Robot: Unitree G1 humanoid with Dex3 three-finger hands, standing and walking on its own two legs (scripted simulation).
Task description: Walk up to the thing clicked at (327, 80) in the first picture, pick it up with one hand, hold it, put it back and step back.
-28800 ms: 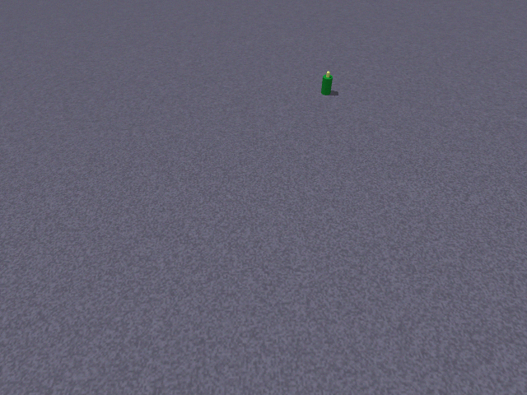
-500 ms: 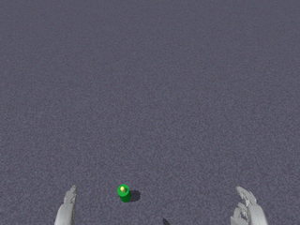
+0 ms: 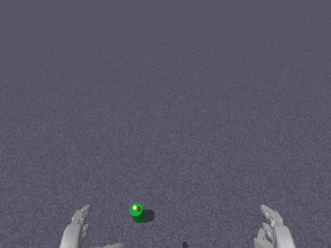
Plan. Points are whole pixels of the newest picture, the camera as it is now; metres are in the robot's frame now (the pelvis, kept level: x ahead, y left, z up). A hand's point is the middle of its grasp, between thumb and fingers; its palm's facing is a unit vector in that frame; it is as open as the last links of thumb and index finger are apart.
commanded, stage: stand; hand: left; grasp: from the side
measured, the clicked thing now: (136, 212) +0.41 +0.19 -0.64
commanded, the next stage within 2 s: none
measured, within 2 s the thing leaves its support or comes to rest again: neither
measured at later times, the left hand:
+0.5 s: hand out of the picture +0.05 +0.26 -0.11, palm faces +0.00 -0.94 -0.35, open 7.4 cm
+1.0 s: hand out of the picture +0.03 +0.25 -0.10, palm faces +0.00 -0.94 -0.35, open 7.4 cm
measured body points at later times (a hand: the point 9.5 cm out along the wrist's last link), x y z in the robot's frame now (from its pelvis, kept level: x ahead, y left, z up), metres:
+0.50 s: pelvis +0.00 +0.02 +0.04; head +0.00 +0.02 +0.49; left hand +0.05 +0.31 -0.09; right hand +0.07 -0.27 -0.09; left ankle +0.01 +0.13 -0.69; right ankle +0.01 -0.14 -0.69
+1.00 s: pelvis -0.01 +0.00 +0.06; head -0.01 -0.01 +0.51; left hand +0.03 +0.30 -0.08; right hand +0.06 -0.29 -0.09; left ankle +0.01 +0.13 -0.69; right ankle +0.01 -0.14 -0.69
